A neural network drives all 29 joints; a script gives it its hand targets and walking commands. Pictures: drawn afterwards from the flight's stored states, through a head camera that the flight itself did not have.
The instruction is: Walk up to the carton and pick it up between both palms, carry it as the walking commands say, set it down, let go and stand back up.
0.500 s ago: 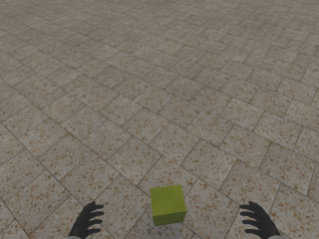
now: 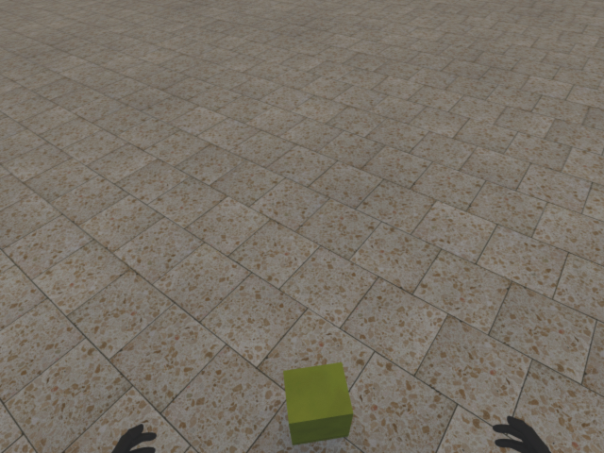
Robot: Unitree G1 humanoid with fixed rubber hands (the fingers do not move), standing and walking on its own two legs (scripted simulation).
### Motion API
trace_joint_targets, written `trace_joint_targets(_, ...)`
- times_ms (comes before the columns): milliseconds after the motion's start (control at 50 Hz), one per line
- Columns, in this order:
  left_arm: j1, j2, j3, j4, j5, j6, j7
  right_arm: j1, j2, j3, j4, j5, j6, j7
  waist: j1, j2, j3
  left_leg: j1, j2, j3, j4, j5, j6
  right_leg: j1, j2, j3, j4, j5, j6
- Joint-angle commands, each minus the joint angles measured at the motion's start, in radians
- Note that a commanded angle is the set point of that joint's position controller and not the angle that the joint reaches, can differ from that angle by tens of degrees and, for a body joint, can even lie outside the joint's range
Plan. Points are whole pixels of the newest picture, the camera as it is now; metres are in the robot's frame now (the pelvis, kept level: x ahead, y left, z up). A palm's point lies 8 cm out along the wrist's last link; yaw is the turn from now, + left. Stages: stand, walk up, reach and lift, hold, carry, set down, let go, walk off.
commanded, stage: stand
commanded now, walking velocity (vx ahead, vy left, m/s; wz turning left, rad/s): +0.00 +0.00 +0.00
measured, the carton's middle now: (316, 404) +0.42 +0.00 -0.66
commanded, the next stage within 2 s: none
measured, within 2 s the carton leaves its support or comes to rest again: neither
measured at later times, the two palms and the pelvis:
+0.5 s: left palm out of the picture +0.10 +0.28 -0.10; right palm out of the picture +0.09 -0.28 -0.10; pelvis +0.00 +0.00 +0.00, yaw +0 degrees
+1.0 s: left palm out of the picture +0.06 +0.28 -0.10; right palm out of the picture +0.06 -0.30 -0.10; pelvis -0.02 -0.01 +0.01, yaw +0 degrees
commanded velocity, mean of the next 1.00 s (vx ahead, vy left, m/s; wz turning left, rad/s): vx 0.00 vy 0.00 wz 0.00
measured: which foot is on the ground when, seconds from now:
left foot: down 0.00-1.00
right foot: down 0.00-1.00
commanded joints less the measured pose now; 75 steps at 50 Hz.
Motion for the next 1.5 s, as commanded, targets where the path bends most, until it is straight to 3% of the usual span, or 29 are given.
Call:
trace_joint_targets(0,-0.041,0.109,0.020,-0.040,0.000,-0.033,0.010,-0.037,-0.118,-0.029,-0.043,0.001,-0.027,-0.009,0.001,0.006,-0.026,-0.116,0.087,-0.061,-0.106,0.235,-0.032,0.093,-0.090,0.071,-0.053,0.197,0.003)
trace_joint_targets(300,-0.027,0.128,0.000,0.075,-0.005,-0.036,0.029,-0.006,-0.140,-0.011,0.074,0.006,-0.021,-0.023,-0.001,-0.005,-0.027,-0.075,0.102,-0.072,-0.121,0.322,-0.036,0.117,-0.112,0.086,-0.061,0.273,0.002)
trace_joint_targets(860,-0.041,0.163,-0.017,0.209,-0.017,-0.041,0.026,-0.025,-0.163,0.011,0.211,0.015,-0.025,-0.025,0.001,-0.014,0.020,-0.059,0.120,-0.088,-0.208,0.179,-0.022,0.107,-0.137,0.125,-0.169,0.149,0.003)
trace_joint_targets(1480,-0.067,0.193,-0.020,0.249,-0.025,-0.045,0.016,-0.033,-0.191,0.025,0.272,0.019,-0.032,-0.026,0.003,-0.017,0.006,-0.047,0.133,-0.089,-0.217,0.193,-0.014,0.110,-0.150,0.136,-0.197,0.159,-0.008)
